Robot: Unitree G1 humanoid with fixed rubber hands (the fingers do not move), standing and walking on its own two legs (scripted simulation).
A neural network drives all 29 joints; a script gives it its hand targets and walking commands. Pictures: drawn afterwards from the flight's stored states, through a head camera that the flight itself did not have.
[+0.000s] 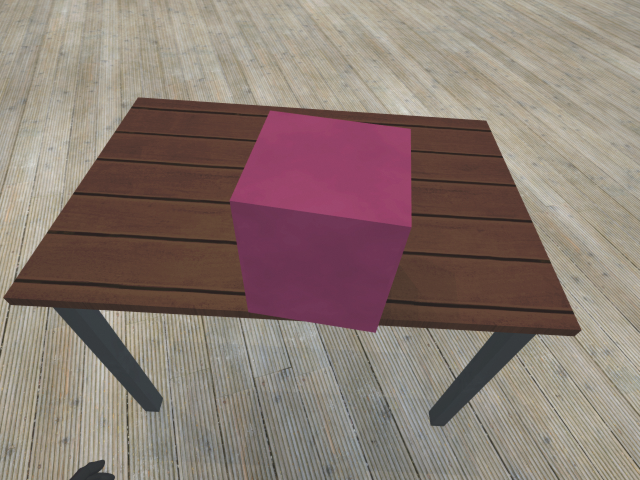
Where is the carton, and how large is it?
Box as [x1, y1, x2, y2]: [230, 111, 411, 332]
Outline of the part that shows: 270,111 230,199 230,206 248,311 375,332 411,227 410,129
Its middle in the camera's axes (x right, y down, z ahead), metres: +0.01 -0.02 +0.60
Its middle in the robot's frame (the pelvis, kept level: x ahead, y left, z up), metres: +0.47 +0.02 +0.03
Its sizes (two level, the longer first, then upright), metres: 0.210 0.200 0.250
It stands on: a table, 0.67 m high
